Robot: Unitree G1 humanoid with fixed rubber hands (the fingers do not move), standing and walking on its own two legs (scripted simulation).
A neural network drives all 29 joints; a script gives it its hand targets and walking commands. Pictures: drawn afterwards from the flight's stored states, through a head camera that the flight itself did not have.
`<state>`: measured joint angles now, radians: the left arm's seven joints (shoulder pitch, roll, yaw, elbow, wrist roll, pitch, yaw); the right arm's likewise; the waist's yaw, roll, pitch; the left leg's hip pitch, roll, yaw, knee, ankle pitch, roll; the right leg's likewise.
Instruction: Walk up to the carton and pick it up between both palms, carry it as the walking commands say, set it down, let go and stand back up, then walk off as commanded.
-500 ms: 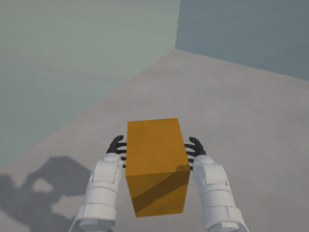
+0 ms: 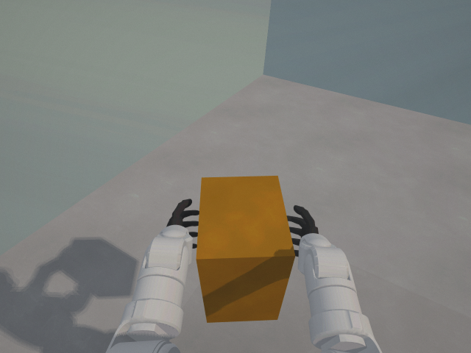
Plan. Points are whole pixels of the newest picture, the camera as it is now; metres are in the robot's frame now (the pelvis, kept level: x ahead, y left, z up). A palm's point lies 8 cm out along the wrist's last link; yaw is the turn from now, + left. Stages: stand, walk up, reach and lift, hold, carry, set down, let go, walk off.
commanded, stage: hold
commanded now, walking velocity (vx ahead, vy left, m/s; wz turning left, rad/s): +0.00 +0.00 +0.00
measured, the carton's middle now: (241, 251) +0.33 +0.00 -0.01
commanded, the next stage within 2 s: carry in 0.28 s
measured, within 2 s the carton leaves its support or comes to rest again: neither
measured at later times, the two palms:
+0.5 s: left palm (184, 224) +0.32 +0.10 +0.08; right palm (315, 227) +0.33 -0.14 +0.08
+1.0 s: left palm (186, 178) +0.44 +0.12 +0.09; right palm (300, 180) +0.45 -0.12 +0.09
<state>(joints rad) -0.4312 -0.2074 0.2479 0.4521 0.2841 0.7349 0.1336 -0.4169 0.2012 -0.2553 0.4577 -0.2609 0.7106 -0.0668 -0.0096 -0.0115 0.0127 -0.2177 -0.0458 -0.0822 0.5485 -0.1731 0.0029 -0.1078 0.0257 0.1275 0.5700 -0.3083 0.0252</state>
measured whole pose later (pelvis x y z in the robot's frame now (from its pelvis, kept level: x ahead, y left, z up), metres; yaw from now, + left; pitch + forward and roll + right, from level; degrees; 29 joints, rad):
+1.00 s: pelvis +0.17 -0.02 +0.00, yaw +5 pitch +5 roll +0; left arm -0.18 -0.14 0.01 -0.19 0.03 1.16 0.24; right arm -0.18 0.14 0.01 -0.21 -0.01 1.18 -0.25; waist -0.01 0.04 -0.17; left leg -0.20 0.04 0.11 0.54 -0.42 -0.01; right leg -0.34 -0.02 -0.14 0.58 -0.32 -0.04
